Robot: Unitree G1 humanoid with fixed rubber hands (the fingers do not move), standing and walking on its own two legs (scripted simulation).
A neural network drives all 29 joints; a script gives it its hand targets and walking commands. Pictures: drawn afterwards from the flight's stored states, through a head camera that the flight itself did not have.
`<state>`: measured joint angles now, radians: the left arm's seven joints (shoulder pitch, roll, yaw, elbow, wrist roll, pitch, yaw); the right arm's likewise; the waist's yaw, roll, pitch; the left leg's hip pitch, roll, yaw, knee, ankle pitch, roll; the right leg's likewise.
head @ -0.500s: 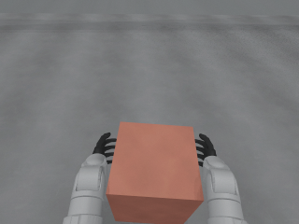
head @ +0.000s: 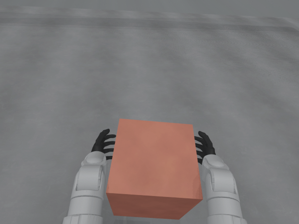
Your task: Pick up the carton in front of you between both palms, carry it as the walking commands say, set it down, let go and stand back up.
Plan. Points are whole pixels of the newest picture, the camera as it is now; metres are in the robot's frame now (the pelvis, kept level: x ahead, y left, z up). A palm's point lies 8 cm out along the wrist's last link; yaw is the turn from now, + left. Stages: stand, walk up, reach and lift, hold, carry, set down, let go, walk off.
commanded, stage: hold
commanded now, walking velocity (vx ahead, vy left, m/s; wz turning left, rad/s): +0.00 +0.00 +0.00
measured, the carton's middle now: (151, 172) +0.28 +0.00 -0.05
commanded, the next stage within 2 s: set down in 0.02 s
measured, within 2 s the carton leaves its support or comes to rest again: neither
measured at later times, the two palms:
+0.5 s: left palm (106, 160) +0.33 +0.15 -0.08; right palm (196, 165) +0.32 -0.15 -0.06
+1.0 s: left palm (110, 173) +0.37 +0.15 -0.26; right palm (182, 175) +0.37 -0.15 -0.23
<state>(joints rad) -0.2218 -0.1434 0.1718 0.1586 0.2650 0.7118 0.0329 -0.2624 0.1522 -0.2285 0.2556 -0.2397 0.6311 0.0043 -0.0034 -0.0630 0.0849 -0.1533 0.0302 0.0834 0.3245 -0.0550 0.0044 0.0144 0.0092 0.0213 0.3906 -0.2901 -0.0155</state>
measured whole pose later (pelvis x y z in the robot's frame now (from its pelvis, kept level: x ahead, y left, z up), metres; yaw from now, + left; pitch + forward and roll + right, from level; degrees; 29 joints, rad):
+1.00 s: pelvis -0.06 +0.00 -0.18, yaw -4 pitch +38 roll -3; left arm -0.73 -0.05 0.38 0.60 0.26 0.24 0.04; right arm -0.77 0.12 -0.49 0.65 -0.20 0.18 -0.04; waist 0.00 -0.06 -0.18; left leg -1.68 0.02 -0.04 1.31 -0.29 -0.01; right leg -1.51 0.08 0.01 1.43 -0.58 0.00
